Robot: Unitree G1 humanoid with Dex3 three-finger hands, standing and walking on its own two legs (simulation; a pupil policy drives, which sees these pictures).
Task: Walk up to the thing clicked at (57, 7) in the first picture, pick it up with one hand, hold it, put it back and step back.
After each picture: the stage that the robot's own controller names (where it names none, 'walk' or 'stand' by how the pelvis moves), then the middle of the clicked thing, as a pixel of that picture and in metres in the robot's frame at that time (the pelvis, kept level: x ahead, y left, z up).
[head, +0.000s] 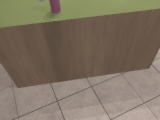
stand; (54, 2) +0.99 +0.20 -0.03
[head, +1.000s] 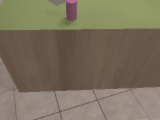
walk; (71, 9) +0.88 +0.09 -0.01
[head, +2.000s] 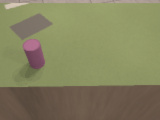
stand; (34, 54) +0.49 +0.22 -0.01
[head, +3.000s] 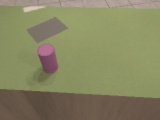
stand; (48, 59) +0.47 +0.18 -0.01
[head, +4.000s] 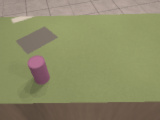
stand; (39, 70) +0.44 +0.21 -0.03
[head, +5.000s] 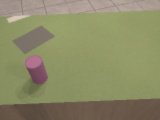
stand; (37, 70) +0.44 +0.21 -0.03
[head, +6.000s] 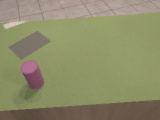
stand; (33, 75) +0.42 +0.23 -0.03
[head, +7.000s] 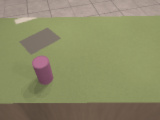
stand; (43, 70) +0.44 +0.19 -0.03
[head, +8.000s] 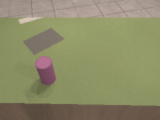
stand; (46, 71) +0.44 +0.18 -0.03
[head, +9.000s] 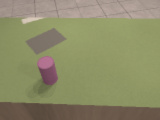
rise first; (48, 71) +0.44 +0.17 -0.03
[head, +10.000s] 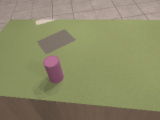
rise first; (54, 69) +0.45 +0.18 -0.03
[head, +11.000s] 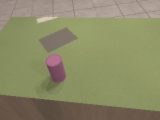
go down; (56, 68) +0.45 +0.18 -0.03
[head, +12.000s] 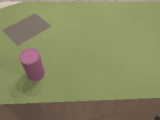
go down; (33, 65) +0.43 +0.17 +0.00
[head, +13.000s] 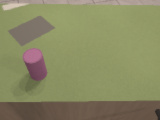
approach; (36, 65) +0.44 +0.17 +0.00
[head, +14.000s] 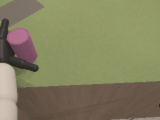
close; (23, 47) +0.46 +0.18 +0.04
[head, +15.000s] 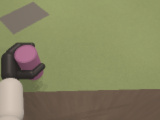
lift; (30, 63) +0.41 +0.17 +0.03
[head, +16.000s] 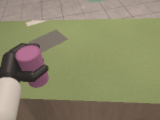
lift; (33, 67) +0.34 +0.17 +0.15
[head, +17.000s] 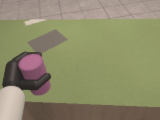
hold; (36, 75) +0.32 +0.17 +0.12
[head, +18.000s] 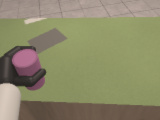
hold; (30, 70) +0.33 +0.18 +0.13
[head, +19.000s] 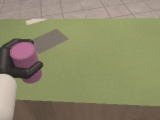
crouch; (27, 63) +0.35 +0.19 +0.15
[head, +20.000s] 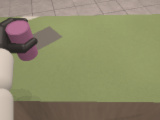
lower; (23, 41) +0.43 +0.20 +0.16
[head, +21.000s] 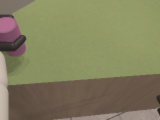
lower; (11, 38) +0.49 +0.19 +0.05
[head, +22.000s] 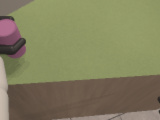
lower; (11, 40) +0.48 +0.19 +0.05
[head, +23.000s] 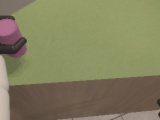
lower; (11, 39) +0.49 +0.19 +0.05
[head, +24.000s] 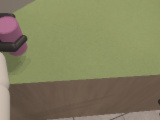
lower; (12, 37) +0.49 +0.19 +0.06
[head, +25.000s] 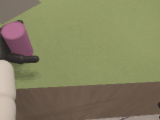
open; (19, 42) +0.47 +0.18 +0.05
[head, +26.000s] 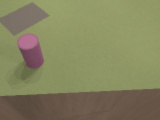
sink last; (31, 52) +0.46 +0.17 +0.03
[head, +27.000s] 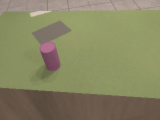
stand; (50, 56) +0.49 +0.19 +0.02
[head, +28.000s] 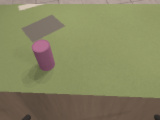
stand; (44, 56) +0.47 +0.18 +0.02
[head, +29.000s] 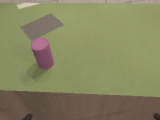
stand; (43, 54) +0.47 +0.19 +0.03
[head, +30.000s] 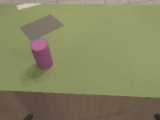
stand; (42, 54) +0.47 +0.19 +0.03
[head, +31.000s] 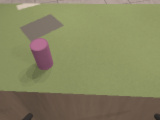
stand; (42, 54) +0.47 +0.19 +0.03
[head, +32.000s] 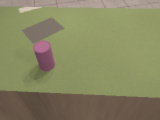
stand; (44, 56) +0.48 +0.18 +0.01
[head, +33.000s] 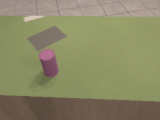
walk; (49, 63) +0.49 +0.18 -0.03
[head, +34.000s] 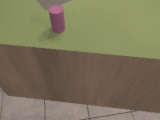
walk; (57, 19) +0.67 +0.14 -0.01
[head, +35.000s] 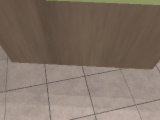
walk; out of the picture +0.99 +0.20 -0.01
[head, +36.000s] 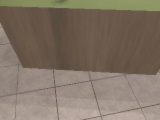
stand; out of the picture +1.08 +0.17 -0.01
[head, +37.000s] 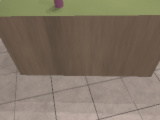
stand; out of the picture +1.09 +0.18 -0.03
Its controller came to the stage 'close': yes
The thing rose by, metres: 0.21
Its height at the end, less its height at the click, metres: +0.00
